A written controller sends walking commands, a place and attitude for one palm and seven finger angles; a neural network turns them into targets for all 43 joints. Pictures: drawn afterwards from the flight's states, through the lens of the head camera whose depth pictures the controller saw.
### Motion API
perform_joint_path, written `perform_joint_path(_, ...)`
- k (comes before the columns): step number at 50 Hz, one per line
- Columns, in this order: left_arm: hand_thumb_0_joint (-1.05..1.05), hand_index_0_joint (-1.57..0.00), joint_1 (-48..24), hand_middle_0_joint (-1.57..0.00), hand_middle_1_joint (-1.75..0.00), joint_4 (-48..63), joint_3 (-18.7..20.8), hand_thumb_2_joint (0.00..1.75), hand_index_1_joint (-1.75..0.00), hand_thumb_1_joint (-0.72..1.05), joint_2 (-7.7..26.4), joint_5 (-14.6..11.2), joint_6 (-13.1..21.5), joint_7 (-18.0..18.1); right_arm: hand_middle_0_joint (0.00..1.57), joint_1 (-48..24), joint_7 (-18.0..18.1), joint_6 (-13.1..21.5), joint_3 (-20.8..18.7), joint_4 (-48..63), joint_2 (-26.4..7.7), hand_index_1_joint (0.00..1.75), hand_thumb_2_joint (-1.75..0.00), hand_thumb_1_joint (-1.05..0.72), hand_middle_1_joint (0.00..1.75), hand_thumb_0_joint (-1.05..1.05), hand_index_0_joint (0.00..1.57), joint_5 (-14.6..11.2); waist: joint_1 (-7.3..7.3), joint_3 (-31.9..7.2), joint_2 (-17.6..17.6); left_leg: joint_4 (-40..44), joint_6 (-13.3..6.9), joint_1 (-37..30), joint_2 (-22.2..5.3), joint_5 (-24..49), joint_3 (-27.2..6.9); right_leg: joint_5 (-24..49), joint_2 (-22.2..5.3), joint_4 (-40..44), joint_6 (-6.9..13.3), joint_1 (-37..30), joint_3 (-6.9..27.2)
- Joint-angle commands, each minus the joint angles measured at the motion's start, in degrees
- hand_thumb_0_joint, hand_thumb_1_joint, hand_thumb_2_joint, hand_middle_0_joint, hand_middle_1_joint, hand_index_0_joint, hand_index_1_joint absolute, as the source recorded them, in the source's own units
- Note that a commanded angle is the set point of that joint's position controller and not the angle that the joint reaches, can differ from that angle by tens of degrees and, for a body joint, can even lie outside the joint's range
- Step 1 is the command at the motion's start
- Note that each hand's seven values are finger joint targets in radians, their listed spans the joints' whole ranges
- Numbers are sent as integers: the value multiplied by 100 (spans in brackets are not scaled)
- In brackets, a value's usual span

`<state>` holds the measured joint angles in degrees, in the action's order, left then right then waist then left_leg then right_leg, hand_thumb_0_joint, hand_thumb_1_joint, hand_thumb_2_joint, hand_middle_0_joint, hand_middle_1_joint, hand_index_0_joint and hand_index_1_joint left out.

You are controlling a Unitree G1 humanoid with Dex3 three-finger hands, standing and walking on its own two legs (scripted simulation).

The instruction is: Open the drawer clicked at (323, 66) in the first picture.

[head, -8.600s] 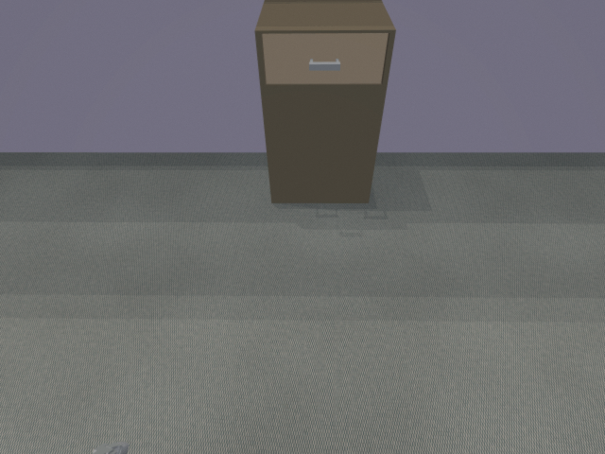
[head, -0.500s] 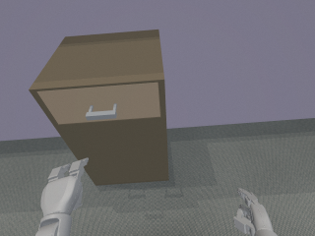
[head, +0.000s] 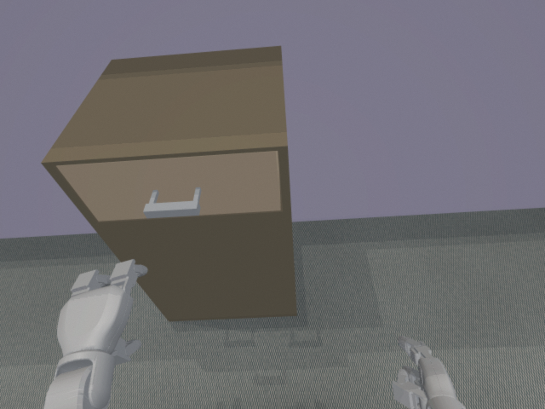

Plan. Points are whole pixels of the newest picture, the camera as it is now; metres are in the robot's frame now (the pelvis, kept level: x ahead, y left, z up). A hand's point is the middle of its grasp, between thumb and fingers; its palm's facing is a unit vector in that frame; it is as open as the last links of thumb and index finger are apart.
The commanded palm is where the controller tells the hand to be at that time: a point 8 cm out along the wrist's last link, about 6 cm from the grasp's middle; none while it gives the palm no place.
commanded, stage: raise the hand with hooked fingers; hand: left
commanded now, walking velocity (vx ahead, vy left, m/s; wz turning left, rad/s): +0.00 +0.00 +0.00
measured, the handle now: (174, 201) +0.51 +0.27 -0.03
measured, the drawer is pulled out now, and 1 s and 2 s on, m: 0.00 0.00 0.00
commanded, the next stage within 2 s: move the hooked fingers above the handle in 1.04 s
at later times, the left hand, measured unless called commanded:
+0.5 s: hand (95, 260) +0.29 +0.29 +0.08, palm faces +0.09 -0.09 -0.99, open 13.7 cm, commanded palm +0.26 +0.29 +0.14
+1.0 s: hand (92, 268) +0.28 +0.29 +0.09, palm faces +0.05 -0.11 -0.99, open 13.8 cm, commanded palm +0.26 +0.29 +0.16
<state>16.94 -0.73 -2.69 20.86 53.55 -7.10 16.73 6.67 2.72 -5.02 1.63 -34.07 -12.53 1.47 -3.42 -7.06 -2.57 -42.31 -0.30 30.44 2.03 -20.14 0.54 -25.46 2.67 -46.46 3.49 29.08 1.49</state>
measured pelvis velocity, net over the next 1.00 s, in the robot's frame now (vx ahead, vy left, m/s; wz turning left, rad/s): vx -0.02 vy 0.05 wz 0.02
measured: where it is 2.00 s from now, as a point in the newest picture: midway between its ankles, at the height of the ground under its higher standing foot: outside the picture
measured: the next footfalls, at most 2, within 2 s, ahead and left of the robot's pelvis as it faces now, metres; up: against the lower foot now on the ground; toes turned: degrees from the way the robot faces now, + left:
none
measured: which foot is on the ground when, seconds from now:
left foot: down 0.00-1.00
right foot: down 0.00-1.00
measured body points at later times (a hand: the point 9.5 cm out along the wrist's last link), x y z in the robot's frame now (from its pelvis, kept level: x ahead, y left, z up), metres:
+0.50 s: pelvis +0.00 +0.05 +0.02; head +0.00 +0.02 +0.47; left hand +0.28 +0.29 +0.14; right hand +0.21 -0.16 -0.08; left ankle +0.01 +0.13 -0.71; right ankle -0.03 -0.07 -0.71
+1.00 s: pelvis -0.02 +0.05 +0.02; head +0.00 +0.03 +0.47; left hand +0.27 +0.29 +0.14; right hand +0.16 -0.18 -0.09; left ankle +0.01 +0.13 -0.71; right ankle -0.03 -0.07 -0.71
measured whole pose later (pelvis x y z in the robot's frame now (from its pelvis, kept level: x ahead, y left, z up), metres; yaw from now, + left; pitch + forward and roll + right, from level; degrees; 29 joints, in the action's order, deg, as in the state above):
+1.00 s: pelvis -0.02 +0.05 +0.02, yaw +1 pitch +2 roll +0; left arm -3.2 -5.7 -5.3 25.4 54.5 -2.3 8.0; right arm 10.2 2.2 -6.4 -0.4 -35.9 -13.9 -0.4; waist -4.0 -0.7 -3.4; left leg -31.1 -3.4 19.3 3.8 -13.4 -0.3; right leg -17.5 0.6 -31.7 0.3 15.9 1.1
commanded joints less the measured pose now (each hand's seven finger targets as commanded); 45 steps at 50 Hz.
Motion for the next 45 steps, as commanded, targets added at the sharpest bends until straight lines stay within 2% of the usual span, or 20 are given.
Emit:
perform_joint_path(1, 0, -27, -430, -27, -96, 1454, 901, 46, -96, -13, 1344, 306, 528, 173, 20, -860, 23, 303, -324, 915, -621, 30, -90, -90, 30, 0, 20, 116, -171, -984, 574, 273, -237, -413, 211, 1525, -67, 3802, -380, 874, -311, -1323, 671)
perform_joint_path(4, 0, -28, -808, -28, -100, 1725, 1011, 43, -100, -20, 1305, 454, 846, 553, 20, -740, -59, 313, -440, 873, -611, 30, -90, -90, 30, 0, 20, 172, -135, -1258, -252, 185, -240, -969, 182, 1903, -87, 3134, -210, 779, -100, -865, 405)
perform_joint_path(7, 0, -28, -1002, -28, -105, 1623, 988, 40, -105, -27, 1140, 411, 713, 860, 20, -634, -133, 276, -546, 855, -662, 30, -90, -90, 30, 0, 20, 129, -23, -1292, -267, 145, -211, -1193, 92, 2063, -151, 2719, -112, 726, -65, -535, 114)
perform_joint_path(9, 0, -29, -1214, -29, -108, 1476, 844, 38, -108, -31, 1038, 348, 479, 891, 20, -626, -163, 220, -587, 846, -710, 30, -90, -90, 30, 0, 20, 72, 25, -1297, -163, 206, -191, -1268, 49, 2128, -175, 2600, -83, 743, -76, -480, 1)
perform_joint_path(10, 0, -29, -1313, -29, -110, 1406, 821, 37, -110, -34, 1023, 301, 319, 857, 20, -648, -176, 197, -600, 856, -731, 30, -90, -90, 30, 0, 20, 42, 45, -1334, 43, 239, -191, -1277, 31, 2174, -198, 2570, -59, 770, -86, -540, -25)
perform_joint_path(14, 0, -29, -1947, -29, -115, 1233, 275, 33, -115, -43, 931, 204, -267, 390, 20, -691, -133, 57, -572, 857, -779, 30, -90, -90, 30, 0, 20, -98, 71, -1146, 238, 571, -176, -1525, -46, 2302, -258, 2401, -89, 994, -123, -706, -145)
perform_joint_path(16, 0, -30, -2237, -30, -118, 1189, 161, 31, -118, -48, 1010, 194, -475, 77, 20, -733, -95, -21, -519, 874, -778, 30, -90, -90, 30, 0, 20, -147, 81, -1051, 275, 716, -174, -1670, -79, 2383, -285, 2309, -102, 1115, -131, -805, -152)
perform_joint_path(18, 0, -30, -2497, -30, -120, 1159, 222, 30, -120, -50, 1219, 208, -536, -201, 20, -720, -55, -77, -462, 894, -769, 30, -90, -90, 30, 0, 20, -148, 42, -953, 309, 856, -182, -1774, -91, 2433, -308, 2248, -107, 1222, -132, -935, -180)
perform_joint_path(19, 0, -30, -2596, -30, -120, 1128, 241, 30, -120, -50, 1281, 226, -537, -316, 20, -725, -39, -92, -427, 900, -760, 30, -90, -90, 30, 0, 20, -153, 26, -923, 307, 908, -184, -1816, -95, 2451, -311, 2222, -103, 1264, -131, -977, -191)
perform_joint_path(20, 0, -30, -2686, -30, -120, 1116, 355, 30, -120, -50, 1424, 224, -517, -406, 20, -733, -21, -107, -399, 902, -773, 30, -90, -90, 30, 0, 20, -152, -5, -926, 159, 959, -175, -1870, -91, 2463, -299, 2204, -98, 1320, -113, -1061, -161)
perform_joint_path(23, 0, -30, -3088, -30, -120, 923, 345, 30, -120, -50, 1436, 254, -396, -594, 20, -681, -17, -130, -320, 854, -703, 30, -90, -90, 30, 0, 20, -166, 1, -672, 17, 1149, -130, -1963, -129, 2369, -368, 1924, -78, 1454, -84, -1014, -244)
perform_joint_path(25, 0, -30, -3294, -30, -120, 856, 514, 30, -120, -50, 1607, 230, -303, -656, 20, -634, -9, -124, -321, 846, -719, 30, -90, -90, 30, 0, 20, -163, -49, -762, -63, 1236, -119, -2038, -123, 2313, -373, 1848, -58, 1539, -58, -1152, -235)
perform_joint_path(27, 0, -30, -3601, -30, -120, 822, 421, 30, -120, -50, 1544, 202, -224, -711, 20, -628, -15, -110, -303, 832, -687, 30, -90, -90, 30, 0, 20, -184, -24, -721, -199, 1319, -98, -2106, -122, 2202, -413, 1729, -55, 1607, -43, -1136, -253)
perform_joint_path(30, 0, -30, -3909, -30, -120, 689, 436, 30, -120, -50, 1591, 142, -132, -787, 20, -569, -19, -80, -313, 798, -720, 30, -90, -90, 30, 0, 20, -200, 0, -753, -201, 1439, -71, -2157, -132, 2087, -467, 1562, -32, 1708, -33, -1180, -278)
perform_joint_path(32, 0, -30, -4150, -30, -120, 606, 267, 30, -120, -50, 1481, 119, -107, -857, 20, -533, -20, -55, -319, 766, -717, 30, -90, -90, 30, 0, 20, -223, 43, -643, -165, 1525, -67, -2208, -124, 1888, -499, 1479, -34, 1790, -39, -1118, -291)
perform_joint_path(34, 0, -30, -3785, -30, -120, 373, 267, 30, -120, -50, 1421, 97, -86, -940, 20, -474, -42, -48, -336, 760, -743, 30, -90, -90, 30, 0, 20, -218, -5, -634, 50, 1547, -79, -2154, -112, 1922, -463, 1536, -34, 1836, -47, -1203, -287)
perform_joint_path(37, 0, -30, -3552, -30, -120, 418, 296, 30, -120, -50, 1421, 45, -5, -1052, 20, -460, -86, -57, -357, 809, -779, 30, -90, -90, 30, 0, 20, -224, -50, -629, 152, 1617, -86, -2117, -119, 1873, -454, 1513, -44, 1885, -55, -1304, -279)
perform_joint_path(41, 0, -30, -3620, -30, -120, 627, 366, 30, -120, -50, 1476, 31, 222, -1018, 20, -462, -84, 11, -365, 844, -790, 30, -90, -90, 30, 0, 20, -215, -66, -586, 185, 1665, -135, -2034, -91, 1607, -428, 1376, -44, 1937, -60, -1315, -256)
perform_joint_path(42, 0, -30, -3717, -30, -120, 726, 383, 30, -120, -50, 1501, 40, 299, -963, 20, -469, -72, 35, -370, 831, -785, 30, -90, -90, 30, 0, 20, -211, -65, -590, 54, 1667, -144, -2044, -71, 1536, -415, 1339, -47, 1951, -57, -1294, -243)
perform_joint_path(45, 0, -30, -3883, -30, -120, 847, 662, 30, -120, -50, 1758, 117, 484, -714, 20, -468, -38, 105, -393, 784, -784, 30, -90, -90, 30, 0, 20, -185, -103, -631, -28, 1689, -153, -2016, -48, 1265, -425, 1156, -13, 1962, -59, -1246, -216)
